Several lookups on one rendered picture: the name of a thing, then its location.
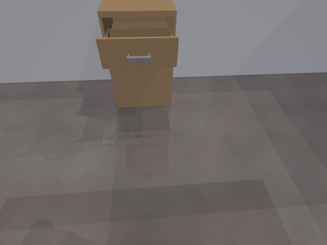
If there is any cabinet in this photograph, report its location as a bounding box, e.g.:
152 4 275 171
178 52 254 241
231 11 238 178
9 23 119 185
97 0 177 107

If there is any drawer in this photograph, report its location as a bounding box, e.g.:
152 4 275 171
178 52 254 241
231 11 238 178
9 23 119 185
96 28 179 69

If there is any handle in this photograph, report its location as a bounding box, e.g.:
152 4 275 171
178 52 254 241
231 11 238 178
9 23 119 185
127 53 151 62

